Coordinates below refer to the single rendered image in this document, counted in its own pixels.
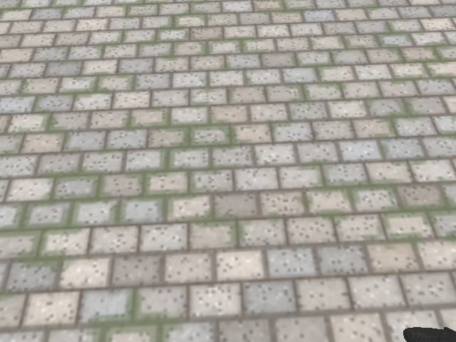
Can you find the right robot hand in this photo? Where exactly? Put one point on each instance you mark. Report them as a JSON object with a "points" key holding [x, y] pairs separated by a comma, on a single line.
{"points": [[418, 334]]}

